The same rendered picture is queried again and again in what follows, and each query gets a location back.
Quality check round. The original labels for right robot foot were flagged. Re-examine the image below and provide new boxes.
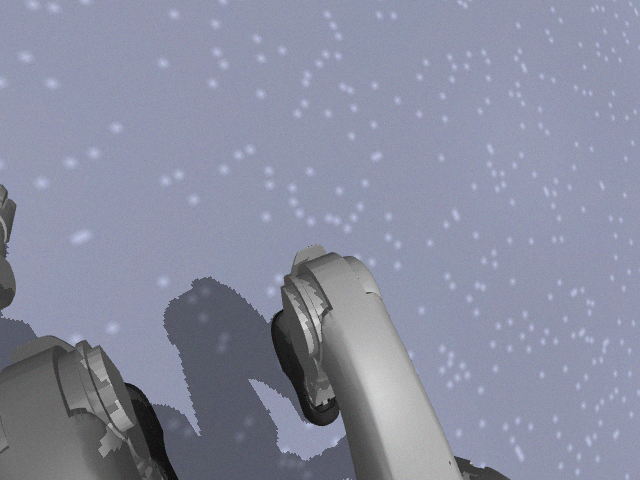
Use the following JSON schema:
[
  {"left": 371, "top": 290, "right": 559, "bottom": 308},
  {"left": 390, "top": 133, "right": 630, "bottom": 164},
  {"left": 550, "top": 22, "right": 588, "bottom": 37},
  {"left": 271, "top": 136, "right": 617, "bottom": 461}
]
[{"left": 271, "top": 310, "right": 339, "bottom": 426}]

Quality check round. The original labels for right robot hand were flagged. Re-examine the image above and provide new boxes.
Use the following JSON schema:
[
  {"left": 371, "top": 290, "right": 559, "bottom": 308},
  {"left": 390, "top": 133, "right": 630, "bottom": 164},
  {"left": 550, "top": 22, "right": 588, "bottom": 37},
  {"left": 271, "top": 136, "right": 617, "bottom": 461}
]
[{"left": 454, "top": 456, "right": 510, "bottom": 480}]

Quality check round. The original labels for left robot arm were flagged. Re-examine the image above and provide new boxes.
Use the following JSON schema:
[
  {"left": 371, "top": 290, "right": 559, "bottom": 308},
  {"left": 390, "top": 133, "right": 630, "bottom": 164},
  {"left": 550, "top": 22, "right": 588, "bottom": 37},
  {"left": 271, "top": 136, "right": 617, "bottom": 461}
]
[{"left": 0, "top": 184, "right": 17, "bottom": 309}]

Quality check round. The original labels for left robot foot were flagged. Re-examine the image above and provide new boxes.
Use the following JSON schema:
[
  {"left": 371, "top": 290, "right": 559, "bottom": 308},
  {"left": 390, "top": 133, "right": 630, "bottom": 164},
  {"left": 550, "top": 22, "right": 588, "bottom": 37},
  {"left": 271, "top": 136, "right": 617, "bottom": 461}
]
[{"left": 124, "top": 383, "right": 178, "bottom": 480}]

